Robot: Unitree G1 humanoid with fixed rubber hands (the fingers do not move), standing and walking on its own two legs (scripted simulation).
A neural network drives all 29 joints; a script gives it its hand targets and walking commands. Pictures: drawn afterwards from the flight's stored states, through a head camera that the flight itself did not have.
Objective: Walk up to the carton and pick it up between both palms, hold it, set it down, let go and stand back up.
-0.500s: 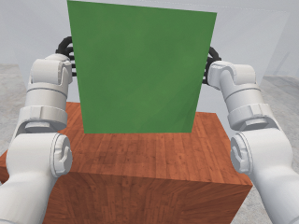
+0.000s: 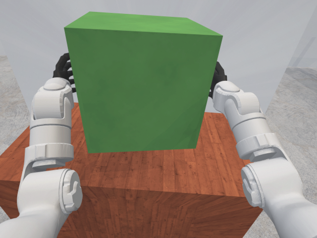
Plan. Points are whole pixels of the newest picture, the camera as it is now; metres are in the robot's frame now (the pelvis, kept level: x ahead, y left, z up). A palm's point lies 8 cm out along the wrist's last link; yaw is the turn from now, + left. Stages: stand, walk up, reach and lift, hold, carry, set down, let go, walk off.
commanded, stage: set down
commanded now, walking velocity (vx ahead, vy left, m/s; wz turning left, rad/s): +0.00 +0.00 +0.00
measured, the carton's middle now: (142, 79) +0.45 +0.01 +0.26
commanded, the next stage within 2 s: none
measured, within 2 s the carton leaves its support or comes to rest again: neither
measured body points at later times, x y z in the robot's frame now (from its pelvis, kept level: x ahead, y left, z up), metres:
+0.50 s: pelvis -0.01 +0.01 +0.00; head -0.09 +0.04 +0.44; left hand +0.40 +0.20 +0.26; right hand +0.38 -0.18 +0.26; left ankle -0.01 +0.15 -0.75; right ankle +0.00 -0.09 -0.75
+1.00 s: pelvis +0.00 +0.01 +0.00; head -0.06 +0.04 +0.45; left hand +0.42 +0.18 +0.21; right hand +0.39 -0.19 +0.21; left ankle -0.01 +0.14 -0.75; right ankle +0.00 -0.09 -0.75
